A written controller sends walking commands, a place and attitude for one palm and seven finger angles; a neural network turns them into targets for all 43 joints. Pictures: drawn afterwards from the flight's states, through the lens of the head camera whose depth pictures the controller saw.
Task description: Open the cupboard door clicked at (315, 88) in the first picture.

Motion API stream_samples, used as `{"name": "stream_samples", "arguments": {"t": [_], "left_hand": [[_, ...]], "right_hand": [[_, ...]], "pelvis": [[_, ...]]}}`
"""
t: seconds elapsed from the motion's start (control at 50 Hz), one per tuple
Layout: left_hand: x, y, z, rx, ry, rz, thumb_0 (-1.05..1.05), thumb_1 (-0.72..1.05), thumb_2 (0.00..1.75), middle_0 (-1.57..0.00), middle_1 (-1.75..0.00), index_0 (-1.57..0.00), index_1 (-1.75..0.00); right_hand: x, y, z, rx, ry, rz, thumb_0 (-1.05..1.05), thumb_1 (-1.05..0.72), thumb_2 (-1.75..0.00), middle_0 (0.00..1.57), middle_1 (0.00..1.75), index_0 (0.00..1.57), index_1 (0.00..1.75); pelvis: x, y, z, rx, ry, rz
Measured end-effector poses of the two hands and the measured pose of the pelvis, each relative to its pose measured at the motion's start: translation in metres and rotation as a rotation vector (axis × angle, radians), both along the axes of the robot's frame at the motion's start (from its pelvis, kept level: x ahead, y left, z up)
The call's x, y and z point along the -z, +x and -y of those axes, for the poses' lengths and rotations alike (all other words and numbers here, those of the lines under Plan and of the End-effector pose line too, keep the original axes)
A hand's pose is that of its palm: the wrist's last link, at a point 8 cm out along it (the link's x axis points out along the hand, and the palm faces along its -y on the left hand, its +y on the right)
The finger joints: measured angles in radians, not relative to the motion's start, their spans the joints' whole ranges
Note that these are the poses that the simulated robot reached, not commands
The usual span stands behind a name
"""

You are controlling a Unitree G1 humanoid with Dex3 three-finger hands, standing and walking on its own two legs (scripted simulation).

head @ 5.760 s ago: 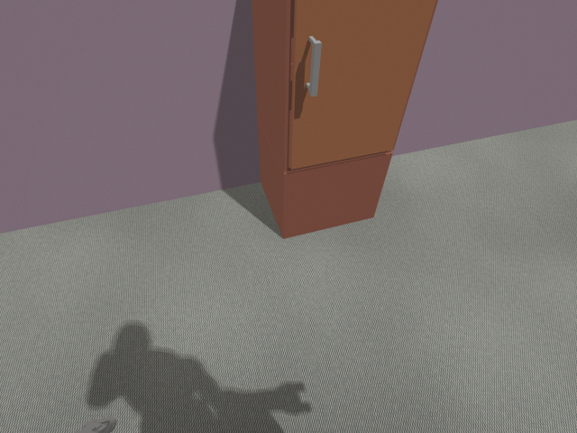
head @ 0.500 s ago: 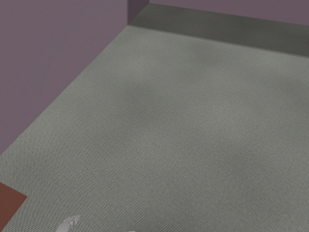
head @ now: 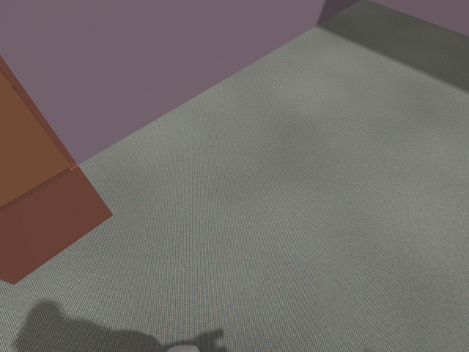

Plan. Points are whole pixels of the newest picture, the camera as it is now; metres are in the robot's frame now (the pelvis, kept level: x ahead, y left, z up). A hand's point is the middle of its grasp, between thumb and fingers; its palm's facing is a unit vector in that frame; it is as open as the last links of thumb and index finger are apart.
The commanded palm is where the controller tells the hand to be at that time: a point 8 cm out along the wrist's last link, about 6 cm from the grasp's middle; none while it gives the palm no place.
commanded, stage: turn to face it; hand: left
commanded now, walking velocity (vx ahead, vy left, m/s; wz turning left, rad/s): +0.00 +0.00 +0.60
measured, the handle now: out of the picture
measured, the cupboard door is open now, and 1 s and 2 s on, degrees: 0 0 0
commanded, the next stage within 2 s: take the last steps up to it in 1.40 s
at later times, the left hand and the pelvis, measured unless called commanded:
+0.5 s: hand out of the picture +0.09 +0.22 -0.13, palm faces +0.27 -0.92 -0.29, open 7.4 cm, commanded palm none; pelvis +0.00 -0.02 +0.00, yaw +16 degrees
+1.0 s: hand out of the picture -0.12 +0.21 -0.18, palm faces +0.61 -0.75 -0.26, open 7.4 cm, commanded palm none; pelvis -0.02 +0.01 -0.01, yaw +35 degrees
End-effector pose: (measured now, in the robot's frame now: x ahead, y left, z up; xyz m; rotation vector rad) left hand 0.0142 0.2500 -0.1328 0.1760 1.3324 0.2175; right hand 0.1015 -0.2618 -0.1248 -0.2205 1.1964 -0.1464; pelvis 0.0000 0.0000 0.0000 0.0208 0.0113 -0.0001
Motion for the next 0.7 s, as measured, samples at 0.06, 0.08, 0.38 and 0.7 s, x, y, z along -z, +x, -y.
{"name": "stream_samples", "arguments": {"t": [0.06,0.08,0.38,0.7], "left_hand": [[0.016,-0.018,-0.023,-0.063,-0.003,-0.032,0.01,0.9,0.89,-0.2,-0.3,-0.2,-0.3],[0.016,-0.021,-0.029,-0.076,0.0,-0.041,0.01,0.9,0.89,-0.2,-0.3,-0.2,-0.3],[-0.021,0.04,-0.037,-0.132,0.047,0.202,0.01,0.9,0.9,-0.19,-0.3,-0.2,-0.29],[-0.037,-0.018,0.023,-0.303,0.088,0.209,0.0,0.9,0.89,-0.2,-0.3,-0.2,-0.3]], "right_hand": [[-0.002,0.025,-0.02,-0.064,-0.019,0.063,0.01,-0.91,-0.89,0.2,0.29,0.2,0.3],[-0.006,0.03,-0.026,-0.082,-0.02,0.075,0.01,-0.91,-0.89,0.2,0.29,0.2,0.3],[-0.006,0.022,-0.038,-0.166,0.005,0.006,0.0,-0.9,-0.89,0.21,0.3,0.2,0.3],[0.013,0.042,-0.002,-0.304,0.033,-0.104,0.01,-0.91,-0.89,0.2,0.3,0.2,0.3]], "pelvis": [[0.01,0.0,-0.013,-0.039,-0.006,-0.002],[0.009,-0.001,-0.015,-0.044,-0.007,0.002],[-0.007,0.0,-0.008,-0.21,-0.027,-0.001],[-0.01,0.004,0.029,-0.43,0.028,0.026]]}}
